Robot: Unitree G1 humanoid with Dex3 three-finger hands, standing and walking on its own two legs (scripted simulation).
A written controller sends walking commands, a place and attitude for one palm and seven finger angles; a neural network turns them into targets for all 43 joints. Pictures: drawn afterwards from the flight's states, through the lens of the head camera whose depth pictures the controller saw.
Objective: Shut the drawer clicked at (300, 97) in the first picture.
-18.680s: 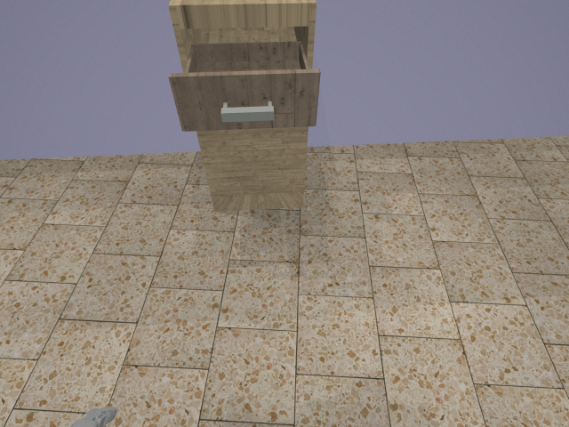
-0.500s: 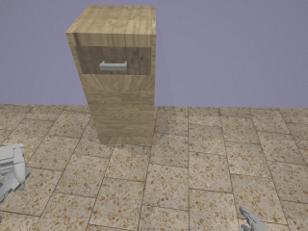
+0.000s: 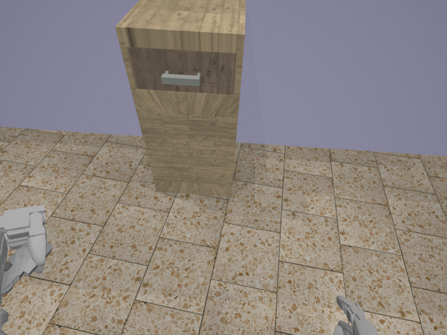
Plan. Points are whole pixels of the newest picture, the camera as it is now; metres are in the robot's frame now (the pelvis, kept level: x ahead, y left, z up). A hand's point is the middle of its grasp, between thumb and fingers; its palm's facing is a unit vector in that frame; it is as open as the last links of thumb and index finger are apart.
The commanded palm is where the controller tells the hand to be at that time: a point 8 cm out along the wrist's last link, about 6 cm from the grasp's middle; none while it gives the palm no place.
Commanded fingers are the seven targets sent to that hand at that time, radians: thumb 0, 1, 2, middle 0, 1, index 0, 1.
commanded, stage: let the arm hang, fingers relaxed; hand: left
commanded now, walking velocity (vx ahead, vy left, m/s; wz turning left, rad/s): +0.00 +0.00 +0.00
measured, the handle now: (182, 76) +0.94 +0.20 -0.02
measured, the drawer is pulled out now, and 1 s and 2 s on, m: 0.00 0.00 0.00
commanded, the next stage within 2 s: look to check the result in 1.14 s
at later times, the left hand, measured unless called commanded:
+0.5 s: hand out of the picture +0.01 +0.23 -0.17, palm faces +0.07 -0.96 -0.26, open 4.1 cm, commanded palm none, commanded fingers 0.00 0.90 0.90 -0.44 -0.56 -0.44 -0.56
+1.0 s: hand out of the picture +0.06 +0.21 -0.17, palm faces +0.05 -0.98 -0.21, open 7.3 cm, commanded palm none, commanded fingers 0.00 0.90 0.90 -0.20 -0.30 -0.20 -0.30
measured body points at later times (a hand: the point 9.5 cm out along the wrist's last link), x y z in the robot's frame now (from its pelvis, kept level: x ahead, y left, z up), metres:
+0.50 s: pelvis +0.01 +0.02 +0.00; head +0.04 +0.03 +0.45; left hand +0.01 +0.28 -0.15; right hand +0.03 -0.22 -0.15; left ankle +0.03 +0.13 -0.74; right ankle +0.04 -0.12 -0.74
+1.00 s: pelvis +0.02 +0.02 +0.01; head +0.04 +0.02 +0.46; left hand +0.05 +0.26 -0.15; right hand +0.05 -0.21 -0.15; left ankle +0.03 +0.13 -0.74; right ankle +0.04 -0.12 -0.74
